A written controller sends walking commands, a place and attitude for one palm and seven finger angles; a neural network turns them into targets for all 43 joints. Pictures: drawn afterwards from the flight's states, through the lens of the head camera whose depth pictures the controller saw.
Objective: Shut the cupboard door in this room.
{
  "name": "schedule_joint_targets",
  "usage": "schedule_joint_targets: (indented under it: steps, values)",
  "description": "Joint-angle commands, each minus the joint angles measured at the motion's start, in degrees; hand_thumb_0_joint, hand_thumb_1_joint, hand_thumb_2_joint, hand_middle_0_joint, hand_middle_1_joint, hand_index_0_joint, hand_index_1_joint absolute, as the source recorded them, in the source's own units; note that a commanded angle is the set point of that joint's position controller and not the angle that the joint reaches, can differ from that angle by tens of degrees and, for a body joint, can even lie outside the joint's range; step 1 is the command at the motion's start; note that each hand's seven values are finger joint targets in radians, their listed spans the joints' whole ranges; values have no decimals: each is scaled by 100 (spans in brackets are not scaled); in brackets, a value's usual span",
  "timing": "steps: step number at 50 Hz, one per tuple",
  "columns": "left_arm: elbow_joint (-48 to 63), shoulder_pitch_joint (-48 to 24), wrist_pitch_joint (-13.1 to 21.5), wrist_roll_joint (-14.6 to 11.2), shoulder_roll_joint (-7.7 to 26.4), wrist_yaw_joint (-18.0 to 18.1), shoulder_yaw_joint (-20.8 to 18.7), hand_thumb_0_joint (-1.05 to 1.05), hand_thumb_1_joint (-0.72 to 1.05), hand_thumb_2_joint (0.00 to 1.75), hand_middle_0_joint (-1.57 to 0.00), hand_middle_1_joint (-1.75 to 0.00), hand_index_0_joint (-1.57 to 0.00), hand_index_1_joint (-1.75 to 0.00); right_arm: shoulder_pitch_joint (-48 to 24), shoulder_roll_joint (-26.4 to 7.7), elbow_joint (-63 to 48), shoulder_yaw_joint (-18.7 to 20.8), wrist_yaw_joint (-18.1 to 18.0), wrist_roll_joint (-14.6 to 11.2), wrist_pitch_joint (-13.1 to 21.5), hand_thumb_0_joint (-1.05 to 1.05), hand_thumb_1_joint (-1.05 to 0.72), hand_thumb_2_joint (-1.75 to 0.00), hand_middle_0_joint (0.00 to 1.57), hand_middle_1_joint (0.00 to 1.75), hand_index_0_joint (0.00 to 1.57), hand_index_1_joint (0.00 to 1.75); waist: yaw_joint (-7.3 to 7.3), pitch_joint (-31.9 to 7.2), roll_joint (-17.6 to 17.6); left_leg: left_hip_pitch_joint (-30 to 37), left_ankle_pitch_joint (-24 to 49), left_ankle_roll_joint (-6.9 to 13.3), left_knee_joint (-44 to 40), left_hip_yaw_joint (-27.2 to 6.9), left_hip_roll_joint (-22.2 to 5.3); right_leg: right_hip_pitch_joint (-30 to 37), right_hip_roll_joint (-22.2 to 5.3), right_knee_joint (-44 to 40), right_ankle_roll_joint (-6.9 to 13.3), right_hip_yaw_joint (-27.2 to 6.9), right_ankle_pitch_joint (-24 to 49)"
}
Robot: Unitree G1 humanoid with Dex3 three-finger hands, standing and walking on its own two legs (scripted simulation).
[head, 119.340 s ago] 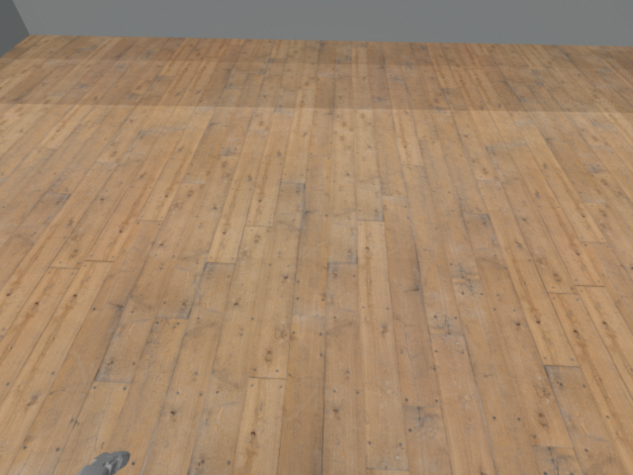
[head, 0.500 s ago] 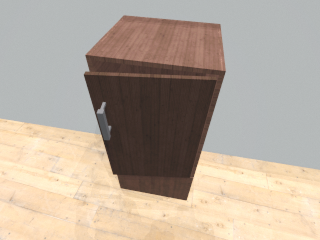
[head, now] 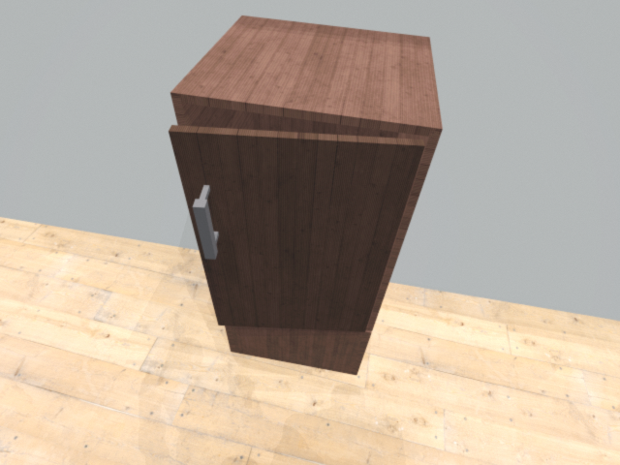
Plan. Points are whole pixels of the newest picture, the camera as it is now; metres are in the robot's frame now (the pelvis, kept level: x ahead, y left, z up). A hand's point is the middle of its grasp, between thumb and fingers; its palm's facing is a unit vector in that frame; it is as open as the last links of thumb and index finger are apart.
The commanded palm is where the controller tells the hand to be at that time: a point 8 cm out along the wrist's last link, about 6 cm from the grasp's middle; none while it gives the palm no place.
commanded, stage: look again from close up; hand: left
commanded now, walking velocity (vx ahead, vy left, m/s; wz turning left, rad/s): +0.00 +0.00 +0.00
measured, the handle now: (208, 223) +0.51 +0.21 -0.02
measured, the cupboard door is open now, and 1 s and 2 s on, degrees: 8 8 8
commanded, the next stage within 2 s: shuffle to correct the standing spot in 0.20 s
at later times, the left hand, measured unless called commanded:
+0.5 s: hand out of the picture -0.07 +0.16 -0.17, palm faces +0.07 -0.99 -0.15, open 7.3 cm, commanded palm none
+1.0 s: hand out of the picture +0.10 +0.23 -0.17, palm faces -0.02 -0.98 -0.18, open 7.3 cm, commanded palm none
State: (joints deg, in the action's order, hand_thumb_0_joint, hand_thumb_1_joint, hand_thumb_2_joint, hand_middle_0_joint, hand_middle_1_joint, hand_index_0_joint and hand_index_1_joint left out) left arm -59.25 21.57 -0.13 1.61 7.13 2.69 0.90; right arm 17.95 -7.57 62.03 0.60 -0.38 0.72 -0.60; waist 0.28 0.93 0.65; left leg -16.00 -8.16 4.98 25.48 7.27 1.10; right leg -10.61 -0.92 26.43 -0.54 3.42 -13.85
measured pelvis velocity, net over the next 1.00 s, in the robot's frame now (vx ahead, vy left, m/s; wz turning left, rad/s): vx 0.05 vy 0.05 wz -0.04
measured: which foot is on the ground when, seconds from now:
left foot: down 0.00-0.58, up 0.60-0.72, down 0.74-1.00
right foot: down 0.00-0.74, up 0.76-1.00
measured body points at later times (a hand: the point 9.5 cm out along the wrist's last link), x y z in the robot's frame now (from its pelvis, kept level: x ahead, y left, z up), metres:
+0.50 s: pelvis -0.01 +0.02 +0.01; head -0.02 +0.02 +0.46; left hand -0.08 +0.21 -0.16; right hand -0.01 -0.20 -0.16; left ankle +0.07 +0.06 -0.73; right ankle +0.00 -0.12 -0.73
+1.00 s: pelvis +0.05 +0.05 +0.01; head +0.06 +0.07 +0.46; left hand +0.10 +0.28 -0.16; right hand -0.05 -0.14 -0.14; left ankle +0.00 +0.10 -0.74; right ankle +0.09 -0.10 -0.67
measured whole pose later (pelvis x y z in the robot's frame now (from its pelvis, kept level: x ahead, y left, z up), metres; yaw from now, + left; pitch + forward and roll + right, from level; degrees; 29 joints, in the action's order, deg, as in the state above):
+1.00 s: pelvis +0.05 +0.05 +0.01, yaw -2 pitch +0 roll -1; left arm -58.8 13.6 -0.3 1.9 11.5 0.8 -3.7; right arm 26.7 -3.2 64.9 0.1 -2.2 1.3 4.0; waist 1.8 1.0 2.2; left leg -4.5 -14.7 4.9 18.4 7.0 2.0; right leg -31.2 -4.1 55.1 -0.5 3.4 -12.3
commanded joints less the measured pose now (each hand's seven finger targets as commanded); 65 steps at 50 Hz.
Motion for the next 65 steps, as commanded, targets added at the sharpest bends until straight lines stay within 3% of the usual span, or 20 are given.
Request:
schedule_joint_targets:
  steps: [1, 24, 27, 29, 31, 32, 35, 36, 37, 38, 39, 42, 44, 50, 55, 58, 59, 60, 61, 65]
  values:
    - [56, 563, 76, -20, 416, 22, -102, 0, 90, 90, -20, -30, -20, -30, 196, -610, -156, 120, -64, -24, 73, 0, -90, -90, 20, 30, 20, 30, -17, 450, -70, 24, -1517, -247, -1000, -1158, -827, -557, -423, -595, 189, -526, -360]
    - [-450, 1566, -76, 51, 120, -61, -252, 0, 90, 90, -20, -30, -20, -30, 22, -699, -32, 284, -89, 24, -82, 0, -90, -90, 20, 30, 20, 30, -238, 674, -130, -656, -3075, -347, -1542, -1067, -769, -182, -31, -248, 243, -6, -1211]
    - [-443, 1607, -72, 34, 271, -76, -352, 0, 90, 90, -20, -30, -20, -30, -19, -480, -119, 282, -83, 23, -131, 0, -90, -90, 20, 30, 20, 30, -229, 694, 582, -619, -2654, -453, -358, -572, -226, -607, -461, -1006, 507, -833, -2211]
    - [-254, 979, -12, -3, 587, 2, -477, 0, 90, 90, -20, -30, -20, -30, 188, -208, -154, 296, -61, 47, -179, 0, -90, -90, 20, 30, 20, 30, 56, 598, 1633, -207, -1320, -516, 2380, -176, 69, -1632, -1574, -2223, 1012, -2213, -3308]
    - [101, -93, 106, -14, 607, 42, -502, 0, 90, 90, -20, -30, -20, -30, 470, -256, -121, 364, -6, 29, -110, 0, -90, -90, 20, 30, 20, 30, 447, 423, 1176, -128, -1433, -401, 3524, -739, -329, -1987, -1698, -2015, 1047, -1981, -2161]
    - [169, -310, 153, 16, 571, 24, -473, 0, 90, 90, -20, -30, -20, -30, 634, -148, -128, 327, 25, 1, -14, 0, -90, -90, 20, 30, 20, 30, 506, 474, 884, -97, -1680, -367, 2769, -612, -426, -1759, -1483, -1680, 921, -1468, -1731]
    - [-25, 337, 68, 25, 572, -69, -418, 0, 90, 90, -20, -30, -20, -30, 794, 15, -33, 178, -25, -9, 184, 0, -90, -90, 20, 30, 20, 30, 175, 771, -32, 619, -1472, -417, 130, -35, -59, -1677, -751, -497, 680, -961, -2115]
    - [-27, 403, 43, -5, 411, -101, -407, 0, 90, 90, -20, -30, -20, -30, 1093, -239, 26, 200, -91, -2, 244, 0, -90, -90, 20, 30, 20, 30, 250, 836, -793, 865, -1958, -306, -519, -851, -453, -1987, -413, 376, 540, -749, -1941]
    - [86, 425, 47, -38, 140, -161, -372, 0, 90, 90, -20, -30, -20, -30, 1388, -683, 38, 299, -146, 57, 279, 0, -90, -90, 20, 30, 20, 30, 303, 813, -2012, 1045, -2957, 124, -1480, -2607, -1652, -2639, 64, 1722, 248, -57, -1631]
    - [328, 73, 67, 21, 171, -193, -369, 0, 90, 90, -20, -30, -20, -30, 1490, -998, -29, 373, -192, 59, 273, 0, -90, -90, 20, 30, 20, 30, 323, 1107, -1778, 846, -3244, 569, -1995, -3390, -2352, -3112, -96, 2584, 183, -40, -1521]
    - [373, -198, 39, 71, 231, -210, -401, 0, 90, 90, -20, -30, -20, -30, 1281, -937, -44, 344, -200, 90, 264, 0, -90, -90, 20, 30, 20, 30, 278, 1103, -1247, 443, -3423, 651, -2145, -3419, -2319, -3046, -291, 3196, 195, -336, -1153]
    - [237, -239, 94, 56, 171, -272, -403, 0, 90, 90, -20, -30, -20, -30, 876, -520, -103, 162, -192, 57, 411, 0, -90, -90, 20, 30, 20, 30, 19, 1009, -210, 299, -1706, 435, -1966, -2372, -1839, -2801, -532, 3522, 92, -402, -190]
    - [205, -277, 105, 27, 99, -305, -376, 0, 90, 90, -20, -30, -20, -30, 999, -447, -5, 129, -221, 39, 511, 0, -90, -90, 20, 30, 20, 30, -7, 652, -93, 874, 33, 378, -1698, -1717, -1603, -2739, -505, 3282, 14, -251, 125]
    - [330, -934, 31, -41, 117, -242, -306, 0, 90, 90, -20, -30, -20, -30, 1543, -290, 330, 18, -315, 74, 474, 0, -90, -90, 20, 30, 20, 30, 137, 429, -616, 1496, 3974, -64, -901, -831, -1412, -2438, -297, 2336, 38, 73, 295]
    - [392, -1111, -40, -62, 230, -153, -276, 0, 90, 90, -20, -30, -20, -30, 1346, -443, 314, 114, -349, 65, 278, 0, -90, -90, 20, 30, 20, 30, 128, 300, -835, 1428, 4980, -82, -291, -786, -1414, -1296, -29, 1060, 105, 301, 230]
    - [361, -631, 2, -41, 541, -106, -365, 0, 90, 90, -20, -30, -20, -30, 1244, -512, 227, 226, -331, -18, 191, 0, -90, -90, 20, 30, 20, 30, -142, 84, -584, 1153, 4494, -215, 546, -843, -1303, -267, -60, 59, 164, 205, 1196]
    - [308, -344, 50, -20, 760, -63, -427, 0, 90, 90, -20, -30, -20, -30, 1289, -421, 172, 246, -316, -67, 164, 0, -90, -90, 20, 30, 20, 30, -242, -203, -146, 495, 3476, -380, 1219, -716, -1052, 625, -560, 132, 363, -246, 3285]
    - [209, -31, 107, -17, 1005, -5, -504, 0, 90, 90, -20, -30, -20, -30, 1374, -243, 94, 280, -275, -96, 154, 0, -90, -90, 20, 30, 20, 30, -256, -715, 447, -368, 1120, -551, 2238, -316, -436, 1556, -1595, 566, 910, -1117, 6100]
    - [124, 74, 157, -49, 1110, 4, -518, 0, 90, 90, -20, -30, -20, -30, 1220, -189, 15, 316, -259, -143, 100, 0, -90, -90, 20, 30, 20, 30, -263, -980, 677, -641, -2586, -632, 3397, -328, 18, 1665, -2455, 353, 1588, -1387, 7247]
    - [511, -1052, 53, -33, 820, 82, -465, 0, 90, 90, -20, -30, -20, -30, 595, -59, -67, 332, -201, -67, -166, 0, -90, -90, 20, 30, 20, 30, 47, -315, 491, -568, -2448, -629, 3829, -792, -319, -83, -1888, -334, 1420, -973, 4286]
